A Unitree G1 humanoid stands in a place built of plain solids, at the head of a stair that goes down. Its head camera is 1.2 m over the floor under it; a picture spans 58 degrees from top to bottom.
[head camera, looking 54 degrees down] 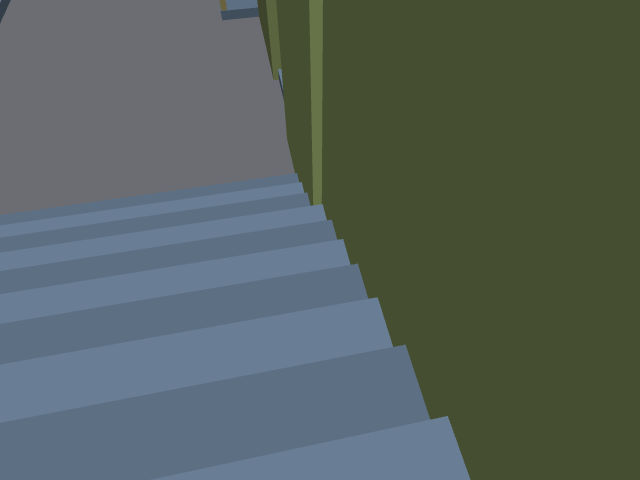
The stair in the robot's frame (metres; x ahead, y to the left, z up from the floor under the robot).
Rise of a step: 0.17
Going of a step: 0.27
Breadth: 3.94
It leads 11 degrees to the left of straight ahead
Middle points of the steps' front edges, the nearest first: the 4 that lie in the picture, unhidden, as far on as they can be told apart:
1.53 1.91 -1.02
1.80 1.96 -1.19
2.07 2.01 -1.36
2.34 2.07 -1.53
